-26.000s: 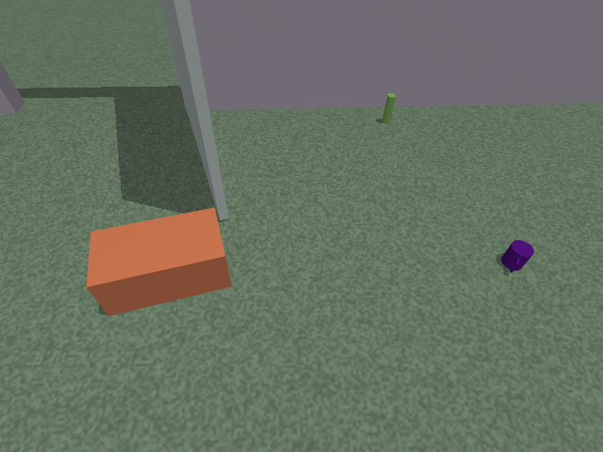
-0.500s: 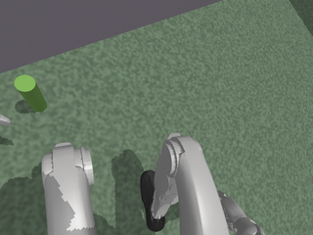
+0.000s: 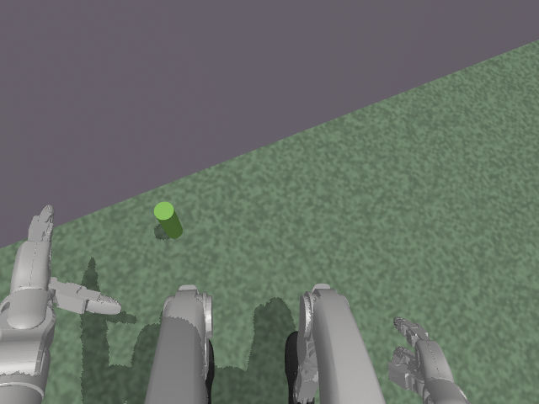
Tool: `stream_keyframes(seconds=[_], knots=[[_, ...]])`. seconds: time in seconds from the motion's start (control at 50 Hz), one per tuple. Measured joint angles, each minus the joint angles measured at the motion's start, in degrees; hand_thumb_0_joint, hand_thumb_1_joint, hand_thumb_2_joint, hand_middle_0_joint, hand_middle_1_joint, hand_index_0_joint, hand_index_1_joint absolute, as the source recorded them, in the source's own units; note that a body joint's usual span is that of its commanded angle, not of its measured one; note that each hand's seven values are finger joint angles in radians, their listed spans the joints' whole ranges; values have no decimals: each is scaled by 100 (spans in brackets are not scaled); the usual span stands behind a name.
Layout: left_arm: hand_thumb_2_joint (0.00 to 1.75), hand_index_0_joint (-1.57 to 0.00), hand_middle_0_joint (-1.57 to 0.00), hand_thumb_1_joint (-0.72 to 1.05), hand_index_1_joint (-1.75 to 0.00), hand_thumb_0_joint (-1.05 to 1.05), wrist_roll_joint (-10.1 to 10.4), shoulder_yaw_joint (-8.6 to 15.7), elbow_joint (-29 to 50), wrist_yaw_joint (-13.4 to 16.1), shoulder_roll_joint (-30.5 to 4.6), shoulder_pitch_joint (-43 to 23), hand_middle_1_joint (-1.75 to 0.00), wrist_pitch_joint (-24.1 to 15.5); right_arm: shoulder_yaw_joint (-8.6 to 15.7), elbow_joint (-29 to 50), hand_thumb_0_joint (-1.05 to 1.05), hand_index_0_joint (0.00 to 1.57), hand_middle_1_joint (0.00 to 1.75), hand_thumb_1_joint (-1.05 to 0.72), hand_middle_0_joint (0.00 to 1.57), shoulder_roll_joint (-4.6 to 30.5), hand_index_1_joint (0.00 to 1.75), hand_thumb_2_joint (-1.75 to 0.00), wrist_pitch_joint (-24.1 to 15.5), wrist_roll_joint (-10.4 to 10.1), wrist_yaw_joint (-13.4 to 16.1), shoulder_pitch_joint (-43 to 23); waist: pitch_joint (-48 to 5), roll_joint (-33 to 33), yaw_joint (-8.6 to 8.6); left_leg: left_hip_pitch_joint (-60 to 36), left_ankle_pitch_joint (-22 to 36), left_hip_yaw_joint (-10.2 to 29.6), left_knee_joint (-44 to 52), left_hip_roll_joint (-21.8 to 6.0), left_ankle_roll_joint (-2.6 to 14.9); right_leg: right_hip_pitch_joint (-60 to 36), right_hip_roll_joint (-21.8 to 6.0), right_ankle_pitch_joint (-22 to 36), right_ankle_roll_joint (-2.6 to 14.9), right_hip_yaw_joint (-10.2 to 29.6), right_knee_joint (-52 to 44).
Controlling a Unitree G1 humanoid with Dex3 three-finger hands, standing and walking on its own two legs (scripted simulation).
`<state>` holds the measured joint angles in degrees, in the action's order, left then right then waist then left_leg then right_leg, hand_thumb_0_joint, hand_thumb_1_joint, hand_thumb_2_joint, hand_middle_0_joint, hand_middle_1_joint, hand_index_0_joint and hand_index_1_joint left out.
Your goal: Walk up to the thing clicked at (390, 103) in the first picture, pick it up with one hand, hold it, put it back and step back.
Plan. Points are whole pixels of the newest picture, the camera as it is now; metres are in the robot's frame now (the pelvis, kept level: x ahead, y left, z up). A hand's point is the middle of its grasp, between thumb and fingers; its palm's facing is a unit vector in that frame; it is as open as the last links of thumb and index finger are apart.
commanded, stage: home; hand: left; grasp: from the side
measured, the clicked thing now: (169, 221) +0.49 +0.22 -0.43
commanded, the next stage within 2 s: none
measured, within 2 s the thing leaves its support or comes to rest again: neither
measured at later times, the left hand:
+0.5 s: hand (41, 302) +0.26 +0.21 +0.10, palm faces +0.14 -0.94 -0.32, open 17.4 cm
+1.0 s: hand (21, 353) +0.22 +0.19 +0.15, palm faces +0.16 -0.95 -0.28, open 17.4 cm
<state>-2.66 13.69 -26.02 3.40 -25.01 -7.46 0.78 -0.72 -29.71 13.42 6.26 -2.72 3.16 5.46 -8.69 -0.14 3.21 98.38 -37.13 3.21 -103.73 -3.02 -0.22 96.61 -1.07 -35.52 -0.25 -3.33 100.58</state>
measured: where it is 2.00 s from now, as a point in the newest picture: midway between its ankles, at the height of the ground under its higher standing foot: (250, 395)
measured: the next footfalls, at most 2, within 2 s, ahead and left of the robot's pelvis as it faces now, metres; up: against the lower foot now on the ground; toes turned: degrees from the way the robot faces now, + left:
none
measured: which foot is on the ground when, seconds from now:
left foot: down 0.00-1.00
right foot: down 0.00-1.00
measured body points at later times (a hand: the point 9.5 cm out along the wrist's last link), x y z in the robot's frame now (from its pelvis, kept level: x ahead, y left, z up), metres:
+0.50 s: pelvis +0.07 +0.01 +0.18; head +0.11 +0.02 +0.62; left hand +0.25 +0.26 +0.12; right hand +0.22 -0.23 +0.09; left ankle +0.07 +0.12 -0.48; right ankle +0.08 -0.13 -0.48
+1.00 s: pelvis +0.06 +0.00 +0.20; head +0.08 +0.01 +0.65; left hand +0.21 +0.24 +0.17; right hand +0.24 -0.23 +0.14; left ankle +0.07 +0.12 -0.48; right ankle +0.08 -0.13 -0.48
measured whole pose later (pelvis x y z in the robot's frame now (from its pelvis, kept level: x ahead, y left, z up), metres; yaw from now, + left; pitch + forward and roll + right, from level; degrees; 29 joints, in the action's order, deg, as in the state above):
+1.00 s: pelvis +0.06 +0.00 +0.20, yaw +4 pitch +7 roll -2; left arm 0.9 -1.1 1.0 8.3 -12.1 26.6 16.2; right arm -1.7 -28.0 11.9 -6.7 -0.8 10.4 15.8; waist -6.0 1.7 1.2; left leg 36.2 -26.8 1.5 -55.4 -2.4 -0.4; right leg 33.9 -1.1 -25.4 -0.7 -3.8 51.9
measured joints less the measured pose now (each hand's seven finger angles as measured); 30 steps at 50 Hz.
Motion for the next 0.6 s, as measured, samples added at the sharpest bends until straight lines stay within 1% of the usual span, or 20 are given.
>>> stream_keyframes(seconds=[0.12, 0.26, 0.48, 0.6], knots=[[9, -7, -7, -49, -7, -1, 115, -251, 100, 288, 270, 483, -7, 281, 70, -12, 0, 20, 30, -90, 20, 35, 30, -90, -330, 10, 224, 129, -115, 30, -8, -1281, 89, -39, 1069, -6, -23, -1285, 10, 77, 10, -18, -1065], [6, -6, -6, -52, -6, -1, 225, -629, 408, 474, 639, 1108, -6, 668, 82, -33, 0, 20, 30, -90, 20, 34, 30, -90, -548, 22, 341, 440, -129, 51, -15, -2738, 256, -109, 2212, -9, -17, -2748, 24, 257, -17, -5, -2227], [5, -6, -6, -54, -6, -1, 374, -1207, 1681, 664, 1080, 2473, -6, 1314, -26, 103, 1, 20, 30, -90, 20, -147, 30, -90, -715, 12, 566, 992, -70, 172, -31, -4850, 628, -193, 3813, 8, 9, -4886, 33, 662, -66, 9, -3888], [5, -6, -6, -54, -6, -1, 404, -1451, 2492, 670, 1212, 3239, -6, 1533, -69, 225, 1, 20, 30, -90, 20, -199, 30, -90, -867, 38, 682, 1146, -97, 285, -92, -5642, 779, -237, 4386, 31, 32, -5682, 21, 828, -92, 29, -4479]])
